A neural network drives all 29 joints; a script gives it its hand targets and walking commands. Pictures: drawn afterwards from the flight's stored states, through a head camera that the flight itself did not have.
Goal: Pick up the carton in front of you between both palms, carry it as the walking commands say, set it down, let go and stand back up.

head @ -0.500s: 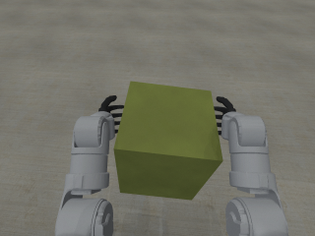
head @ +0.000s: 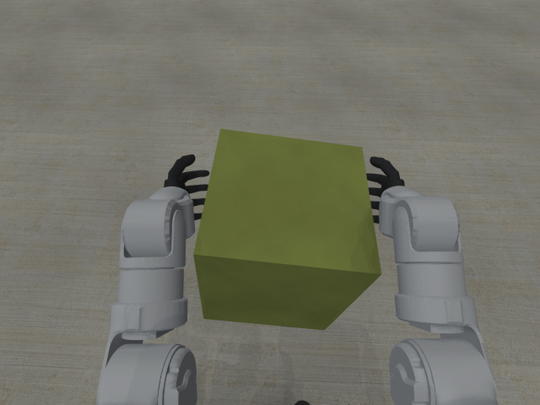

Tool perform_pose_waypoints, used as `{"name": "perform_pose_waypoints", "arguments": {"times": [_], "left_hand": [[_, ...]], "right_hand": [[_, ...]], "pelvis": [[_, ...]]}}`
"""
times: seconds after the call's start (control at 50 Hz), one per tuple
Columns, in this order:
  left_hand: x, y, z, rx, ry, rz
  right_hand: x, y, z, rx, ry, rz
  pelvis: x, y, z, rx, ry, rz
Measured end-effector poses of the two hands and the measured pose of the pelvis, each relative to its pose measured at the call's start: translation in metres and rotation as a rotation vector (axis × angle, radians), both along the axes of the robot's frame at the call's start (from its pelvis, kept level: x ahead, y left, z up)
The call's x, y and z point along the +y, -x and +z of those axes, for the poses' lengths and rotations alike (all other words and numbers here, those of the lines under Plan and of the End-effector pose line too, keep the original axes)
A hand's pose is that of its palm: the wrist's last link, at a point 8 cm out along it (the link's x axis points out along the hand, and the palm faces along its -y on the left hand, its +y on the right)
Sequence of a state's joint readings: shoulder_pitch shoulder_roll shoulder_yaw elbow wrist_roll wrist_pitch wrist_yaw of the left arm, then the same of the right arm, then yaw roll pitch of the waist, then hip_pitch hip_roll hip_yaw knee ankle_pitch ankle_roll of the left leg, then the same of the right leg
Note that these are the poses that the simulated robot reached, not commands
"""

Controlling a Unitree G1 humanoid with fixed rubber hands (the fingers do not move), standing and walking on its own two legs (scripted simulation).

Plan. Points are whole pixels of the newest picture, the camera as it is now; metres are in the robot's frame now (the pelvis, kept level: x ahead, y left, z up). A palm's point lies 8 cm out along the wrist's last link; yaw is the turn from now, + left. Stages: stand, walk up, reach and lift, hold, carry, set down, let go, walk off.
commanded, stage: carry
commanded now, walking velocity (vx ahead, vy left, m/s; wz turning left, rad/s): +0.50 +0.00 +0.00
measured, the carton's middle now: (277, 239) +0.37 +0.00 +0.04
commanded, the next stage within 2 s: none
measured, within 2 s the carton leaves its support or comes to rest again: neither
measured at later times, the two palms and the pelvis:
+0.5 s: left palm (184, 108) +0.63 +0.17 +0.11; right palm (335, 110) +0.62 -0.13 +0.10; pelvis +0.34 +0.03 +0.00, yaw -1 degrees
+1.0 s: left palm (216, 38) +0.94 +0.12 +0.11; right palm (331, 41) +0.93 -0.17 +0.10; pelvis +0.66 -0.01 +0.00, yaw +0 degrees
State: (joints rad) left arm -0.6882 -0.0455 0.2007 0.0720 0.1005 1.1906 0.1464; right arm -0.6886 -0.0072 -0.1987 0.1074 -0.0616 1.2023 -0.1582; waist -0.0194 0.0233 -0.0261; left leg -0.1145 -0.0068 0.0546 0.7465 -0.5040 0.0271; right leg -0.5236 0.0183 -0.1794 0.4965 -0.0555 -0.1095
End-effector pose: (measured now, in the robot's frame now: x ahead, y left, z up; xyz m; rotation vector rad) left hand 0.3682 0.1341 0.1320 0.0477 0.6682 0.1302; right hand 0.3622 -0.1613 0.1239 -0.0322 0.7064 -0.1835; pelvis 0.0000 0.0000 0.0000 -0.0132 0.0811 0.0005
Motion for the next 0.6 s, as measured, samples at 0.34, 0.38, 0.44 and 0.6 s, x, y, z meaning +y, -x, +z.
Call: {"name": "perform_pose_waypoints", "arguments": {"times": [0.34, 0.38, 0.44, 0.6], "left_hand": [[0.010, -0.166, 0.005, 0.029, 0.050, 0.106], [0.013, -0.189, 0.003, 0.005, 0.064, 0.103], [0.021, -0.225, -0.007, -0.023, 0.071, 0.088], [0.035, -0.305, -0.036, 0.089, 0.064, 0.018]], "right_hand": [[0.011, -0.175, -0.005, 0.044, -0.059, -0.001], [0.014, -0.194, -0.006, 0.025, -0.066, -0.023], [0.022, -0.226, -0.013, 0.002, -0.068, -0.050], [0.037, -0.294, -0.031, 0.111, -0.013, -0.082]], "pelvis": [[-0.003, -0.209, 0.032, 0.007, -0.051, 0.005], [0.003, -0.241, 0.028, 0.005, -0.047, 0.004], [0.015, -0.292, 0.015, -0.009, -0.039, -0.007], [0.035, -0.391, 0.019, -0.020, -0.023, -0.051]]}}
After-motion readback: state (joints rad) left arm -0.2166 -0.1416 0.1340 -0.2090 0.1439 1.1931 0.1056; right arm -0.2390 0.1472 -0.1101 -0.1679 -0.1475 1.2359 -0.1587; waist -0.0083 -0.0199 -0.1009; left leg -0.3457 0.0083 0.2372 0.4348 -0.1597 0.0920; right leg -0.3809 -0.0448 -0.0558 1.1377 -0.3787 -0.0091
